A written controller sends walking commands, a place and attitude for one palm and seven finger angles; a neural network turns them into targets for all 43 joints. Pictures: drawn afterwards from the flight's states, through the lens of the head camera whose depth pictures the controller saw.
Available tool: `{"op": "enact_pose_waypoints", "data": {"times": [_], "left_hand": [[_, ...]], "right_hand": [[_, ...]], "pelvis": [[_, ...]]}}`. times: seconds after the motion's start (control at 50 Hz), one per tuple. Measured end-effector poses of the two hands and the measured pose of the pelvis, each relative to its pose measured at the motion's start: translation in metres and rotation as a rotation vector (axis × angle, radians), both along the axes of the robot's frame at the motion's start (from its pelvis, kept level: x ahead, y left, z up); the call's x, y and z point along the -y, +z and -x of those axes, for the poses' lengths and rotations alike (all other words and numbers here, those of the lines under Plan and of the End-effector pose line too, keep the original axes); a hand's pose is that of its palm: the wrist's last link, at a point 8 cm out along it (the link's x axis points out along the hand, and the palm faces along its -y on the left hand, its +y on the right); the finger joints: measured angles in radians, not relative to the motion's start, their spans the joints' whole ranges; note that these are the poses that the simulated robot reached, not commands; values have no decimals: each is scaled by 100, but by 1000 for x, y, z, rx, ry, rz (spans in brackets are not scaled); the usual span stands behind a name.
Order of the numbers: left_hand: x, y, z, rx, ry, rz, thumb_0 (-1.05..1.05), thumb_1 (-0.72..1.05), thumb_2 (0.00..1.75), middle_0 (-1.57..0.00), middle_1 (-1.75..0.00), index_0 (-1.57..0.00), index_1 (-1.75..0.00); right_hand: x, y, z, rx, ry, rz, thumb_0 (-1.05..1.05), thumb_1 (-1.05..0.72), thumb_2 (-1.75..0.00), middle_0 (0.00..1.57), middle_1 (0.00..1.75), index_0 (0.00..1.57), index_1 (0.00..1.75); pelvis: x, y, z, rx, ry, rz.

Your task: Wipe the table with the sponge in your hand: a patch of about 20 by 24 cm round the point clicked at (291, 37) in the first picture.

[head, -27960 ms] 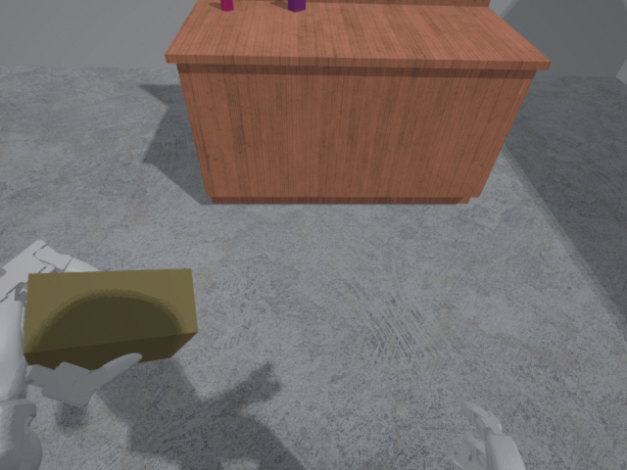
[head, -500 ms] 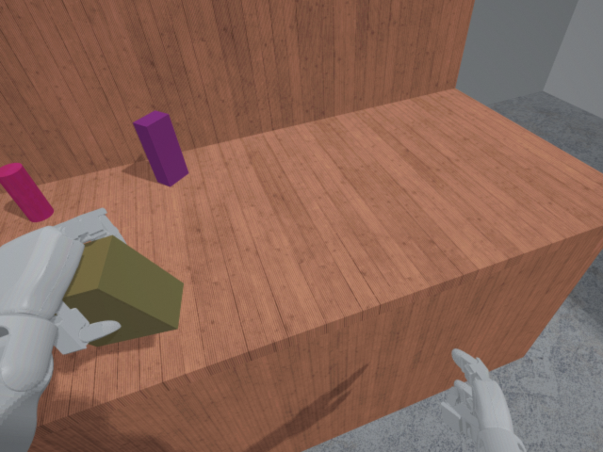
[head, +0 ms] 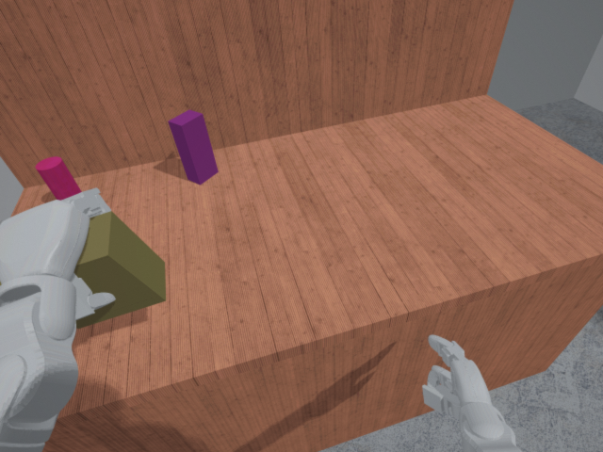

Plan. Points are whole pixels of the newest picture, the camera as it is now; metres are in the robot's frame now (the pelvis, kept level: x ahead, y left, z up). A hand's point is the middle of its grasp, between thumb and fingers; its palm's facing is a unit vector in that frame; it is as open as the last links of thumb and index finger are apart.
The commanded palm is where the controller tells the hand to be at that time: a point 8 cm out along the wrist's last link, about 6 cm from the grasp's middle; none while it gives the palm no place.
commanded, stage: turn the palm down, sponge in hand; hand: left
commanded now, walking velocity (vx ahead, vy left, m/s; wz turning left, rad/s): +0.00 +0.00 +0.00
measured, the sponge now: (104, 281) +0.25 +0.31 +0.12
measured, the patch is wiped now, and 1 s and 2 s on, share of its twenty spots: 0.00 0.00 0.00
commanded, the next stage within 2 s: move the sponge above the wiping area in 0.44 s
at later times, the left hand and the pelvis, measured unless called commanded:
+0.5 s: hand (111, 275) +0.23 +0.28 +0.16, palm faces +0.19 -0.12 -0.97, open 10.2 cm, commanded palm +0.19 +0.27 +0.22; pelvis +0.00 -0.01 +0.00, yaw +0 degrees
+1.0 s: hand (124, 288) +0.24 +0.28 +0.12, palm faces +0.00 -0.07 -1.00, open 10.2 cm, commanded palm +0.21 +0.28 +0.20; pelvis +0.00 -0.03 +0.00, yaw +0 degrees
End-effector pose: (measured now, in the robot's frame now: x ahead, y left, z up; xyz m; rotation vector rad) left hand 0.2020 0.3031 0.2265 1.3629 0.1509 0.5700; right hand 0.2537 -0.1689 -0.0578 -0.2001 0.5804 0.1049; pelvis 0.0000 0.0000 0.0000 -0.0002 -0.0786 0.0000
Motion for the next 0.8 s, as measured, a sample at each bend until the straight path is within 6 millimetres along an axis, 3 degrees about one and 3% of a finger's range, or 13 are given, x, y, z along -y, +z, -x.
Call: {"op": "enact_pose_waypoints", "data": {"times": [0.08, 0.2, 0.32, 0.42, 0.62, 0.8], "left_hand": [[2, -10, 1, -47, 35, 45, -1, -51, 103, -70, -132, -74, -131], [30, -37, -1, -168, -73, 49, -1, -51, 103, -70, -132, -74, -131], [28, -19, -3, -120, -62, -60, -1, -51, 103, -71, -132, -75, -131], [20, -4, -1, -65, 15, -21, -1, -51, 103, -71, -132, -74, -131], [50, -36, -2, -203, -80, -8, -1, -51, 104, -70, -132, -74, -132], [28, -23, -11, -159, 13, -54, -1, -51, 104, -71, -132, -74, -132]], "right_hand": [[1, 0, -3, 6, -8, -14, 1, -91, -90, 21, 30, 20, 30], [7, 0, -5, 13, -11, 6, 1, -91, -90, 20, 30, 20, 30], [15, 0, -5, 1, 0, 16, 1, -91, -90, 20, 30, 20, 30], [22, 0, -4, 4, -14, -9, 2, -91, -90, 20, 30, 20, 30], [36, -1, 1, 25, -39, 0, 1, -91, -90, 20, 30, 20, 30], [49, -11, 12, -13, -59, 6, 1, -91, -90, 20, 30, 20, 30]], "pelvis": [[-2, 1, 1, -8, 6, -1], [1, 0, 1, -5, 2, -7], [8, 0, -2, 6, -2, -7], [13, 1, -1, 5, 2, -6], [20, 0, 5, 4, -2, -14], [28, -1, 5, 4, -3, -13]]}}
